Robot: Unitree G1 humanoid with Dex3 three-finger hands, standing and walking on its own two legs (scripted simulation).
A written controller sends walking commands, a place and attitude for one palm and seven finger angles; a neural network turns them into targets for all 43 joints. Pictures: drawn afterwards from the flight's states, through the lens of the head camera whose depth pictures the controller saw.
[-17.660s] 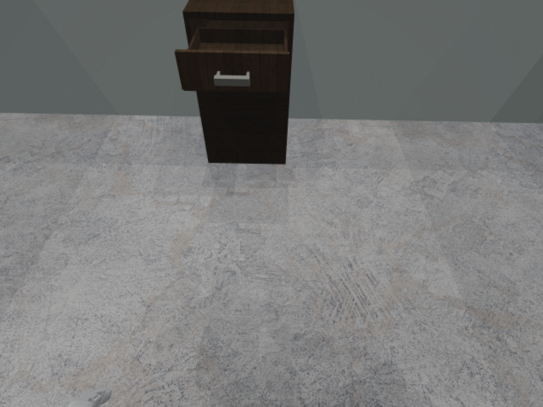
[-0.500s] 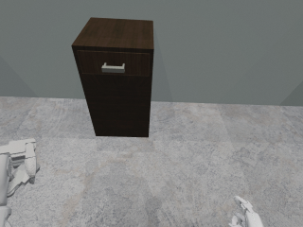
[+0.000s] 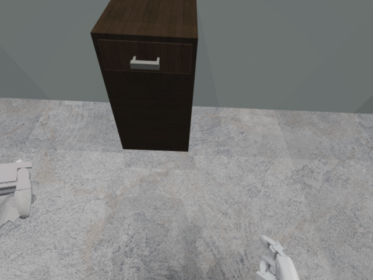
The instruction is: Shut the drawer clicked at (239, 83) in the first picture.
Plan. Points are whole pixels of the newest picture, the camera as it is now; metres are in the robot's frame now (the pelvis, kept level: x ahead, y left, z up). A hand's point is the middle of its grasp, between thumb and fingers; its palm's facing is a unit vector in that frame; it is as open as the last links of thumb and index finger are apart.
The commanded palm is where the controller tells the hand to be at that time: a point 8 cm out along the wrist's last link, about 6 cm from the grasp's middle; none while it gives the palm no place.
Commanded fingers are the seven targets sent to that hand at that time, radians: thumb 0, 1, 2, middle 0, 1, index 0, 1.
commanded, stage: let the arm hang, fingers relaxed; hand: left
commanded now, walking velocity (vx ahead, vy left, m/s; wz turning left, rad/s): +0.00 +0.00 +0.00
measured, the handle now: (145, 61) +0.95 +0.20 -0.07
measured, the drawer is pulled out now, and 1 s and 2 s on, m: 0.00 0.00 0.00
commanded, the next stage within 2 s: look to check the result in 1.16 s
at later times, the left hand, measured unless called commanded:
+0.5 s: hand out of the picture +0.01 +0.22 -0.16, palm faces +0.05 -0.97 -0.24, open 3.9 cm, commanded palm none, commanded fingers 0.00 0.90 0.90 -0.48 -0.60 -0.48 -0.60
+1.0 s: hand out of the picture +0.01 +0.20 -0.16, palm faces +0.02 -0.98 -0.20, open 7.3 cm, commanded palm none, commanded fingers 0.00 0.90 0.90 -0.20 -0.30 -0.20 -0.30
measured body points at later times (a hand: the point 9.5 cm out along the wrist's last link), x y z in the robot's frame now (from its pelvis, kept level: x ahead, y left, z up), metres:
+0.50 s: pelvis -0.01 +0.02 +0.01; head +0.02 +0.03 +0.46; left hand +0.01 +0.28 -0.14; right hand +0.05 -0.22 -0.13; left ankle +0.01 +0.12 -0.73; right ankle +0.02 -0.09 -0.73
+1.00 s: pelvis -0.01 +0.02 +0.02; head +0.00 +0.02 +0.47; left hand +0.01 +0.25 -0.14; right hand -0.01 -0.20 -0.14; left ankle +0.01 +0.12 -0.73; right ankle +0.02 -0.09 -0.73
